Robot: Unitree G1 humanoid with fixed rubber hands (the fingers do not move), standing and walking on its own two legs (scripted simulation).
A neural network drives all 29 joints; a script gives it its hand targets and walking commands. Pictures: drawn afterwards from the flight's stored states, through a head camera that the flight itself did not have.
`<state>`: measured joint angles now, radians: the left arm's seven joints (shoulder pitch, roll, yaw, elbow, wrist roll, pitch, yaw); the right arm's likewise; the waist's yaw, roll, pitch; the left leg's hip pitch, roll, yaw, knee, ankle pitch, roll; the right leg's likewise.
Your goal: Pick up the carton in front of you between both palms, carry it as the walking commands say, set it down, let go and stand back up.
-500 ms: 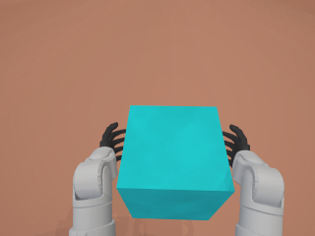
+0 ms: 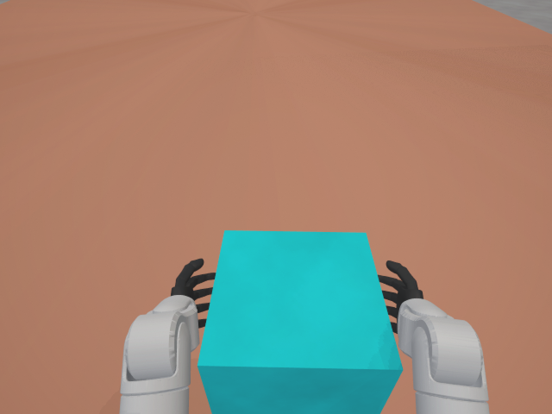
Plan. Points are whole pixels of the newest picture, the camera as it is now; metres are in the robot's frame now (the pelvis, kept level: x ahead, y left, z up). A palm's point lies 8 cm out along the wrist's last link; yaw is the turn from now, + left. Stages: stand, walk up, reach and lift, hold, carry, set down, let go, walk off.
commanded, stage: carry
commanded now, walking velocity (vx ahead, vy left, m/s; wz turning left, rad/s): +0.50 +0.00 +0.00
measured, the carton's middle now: (293, 339) +0.26 +0.00 -0.01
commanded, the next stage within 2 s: none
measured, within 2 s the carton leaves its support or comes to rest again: neither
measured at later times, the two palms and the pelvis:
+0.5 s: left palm (225, 169) +0.55 +0.12 +0.09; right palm (372, 165) +0.58 -0.17 +0.08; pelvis +0.31 -0.05 +0.01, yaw +4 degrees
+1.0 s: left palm (222, 111) +0.85 +0.17 +0.06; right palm (334, 108) +0.85 -0.13 +0.07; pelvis +0.59 +0.02 +0.01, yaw +1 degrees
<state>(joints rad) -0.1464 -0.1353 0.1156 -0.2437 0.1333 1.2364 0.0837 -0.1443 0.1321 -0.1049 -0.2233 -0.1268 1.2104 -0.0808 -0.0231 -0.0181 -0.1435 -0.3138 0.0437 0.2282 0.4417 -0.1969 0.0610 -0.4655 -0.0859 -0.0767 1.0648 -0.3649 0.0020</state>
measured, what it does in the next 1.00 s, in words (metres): walks ahead: right foot, then left foot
